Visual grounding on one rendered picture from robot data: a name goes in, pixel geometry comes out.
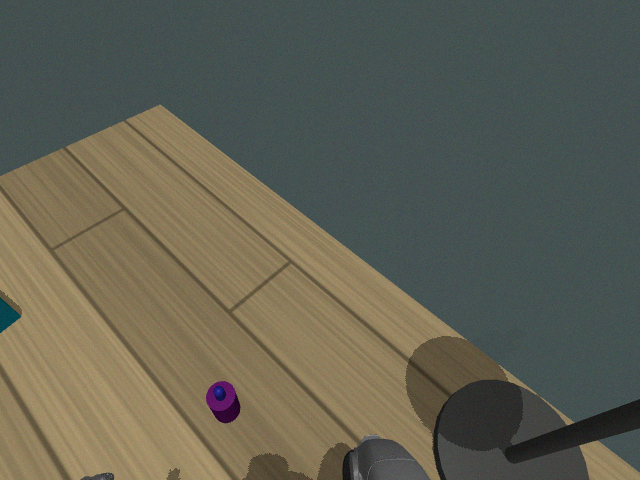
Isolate coat stand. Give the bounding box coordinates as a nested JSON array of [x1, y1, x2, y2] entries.
[[433, 380, 640, 480]]

